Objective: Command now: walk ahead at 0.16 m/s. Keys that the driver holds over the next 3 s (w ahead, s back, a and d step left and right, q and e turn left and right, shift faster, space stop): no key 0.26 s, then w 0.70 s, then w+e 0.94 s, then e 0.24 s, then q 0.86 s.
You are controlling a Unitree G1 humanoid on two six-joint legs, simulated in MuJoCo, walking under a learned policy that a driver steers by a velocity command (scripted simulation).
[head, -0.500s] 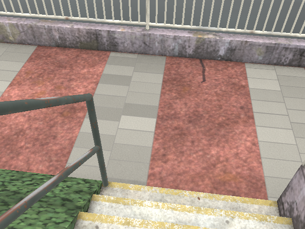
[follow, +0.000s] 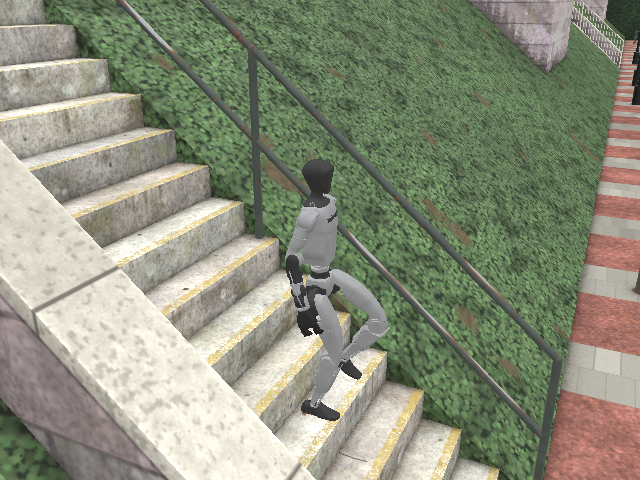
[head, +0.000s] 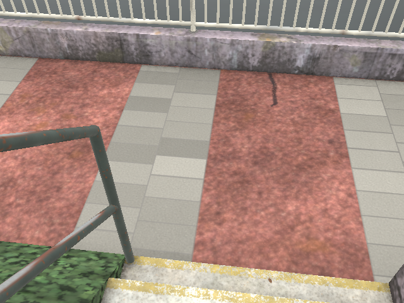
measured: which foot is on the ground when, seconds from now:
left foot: up 0.00-0.10, down 0.12-0.52, up 0.54-0.92, down 0.94-1.00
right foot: down 0.00-0.94, up 0.96-1.00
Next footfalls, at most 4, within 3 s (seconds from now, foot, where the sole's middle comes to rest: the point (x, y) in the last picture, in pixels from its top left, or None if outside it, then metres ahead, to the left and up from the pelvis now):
0.12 left None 0.06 0.12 -0.77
0.94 left None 0.30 0.14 -0.97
1.48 right None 0.51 -0.13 -1.17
1.90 left None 0.75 0.00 -1.37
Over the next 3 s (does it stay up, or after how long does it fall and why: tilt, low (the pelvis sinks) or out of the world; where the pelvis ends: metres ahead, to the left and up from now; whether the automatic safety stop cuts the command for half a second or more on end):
stays up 0.91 -0.26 -0.81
